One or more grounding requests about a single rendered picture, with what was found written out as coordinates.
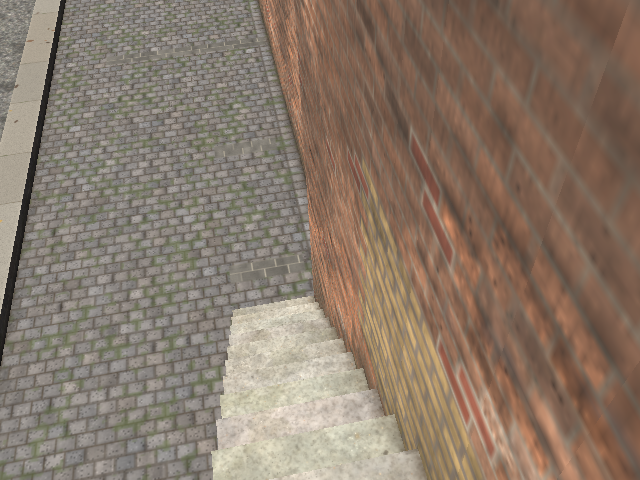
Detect stairs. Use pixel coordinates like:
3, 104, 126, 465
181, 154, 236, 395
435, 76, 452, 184
211, 296, 427, 480

